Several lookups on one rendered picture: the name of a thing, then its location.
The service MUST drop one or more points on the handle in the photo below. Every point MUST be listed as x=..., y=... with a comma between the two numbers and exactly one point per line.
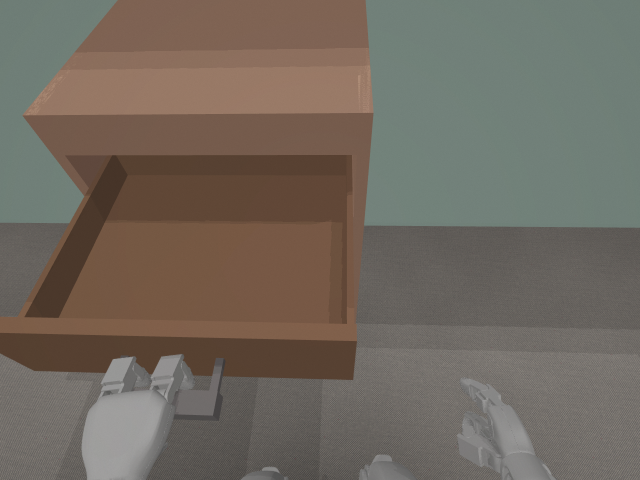
x=199, y=404

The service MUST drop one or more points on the drawer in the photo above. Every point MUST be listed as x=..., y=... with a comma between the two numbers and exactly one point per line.
x=243, y=257

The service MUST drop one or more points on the robot right hand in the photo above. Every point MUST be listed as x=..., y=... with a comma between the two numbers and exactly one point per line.
x=496, y=437

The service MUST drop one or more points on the right robot shin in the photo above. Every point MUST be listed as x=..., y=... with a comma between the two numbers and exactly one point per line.
x=382, y=458

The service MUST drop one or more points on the robot left hand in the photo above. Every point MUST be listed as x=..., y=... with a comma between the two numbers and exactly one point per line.
x=126, y=432

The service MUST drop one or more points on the robot right forearm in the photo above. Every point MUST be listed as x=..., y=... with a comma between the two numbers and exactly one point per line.
x=524, y=466

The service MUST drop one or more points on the cabinet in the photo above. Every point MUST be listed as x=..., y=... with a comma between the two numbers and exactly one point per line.
x=216, y=77

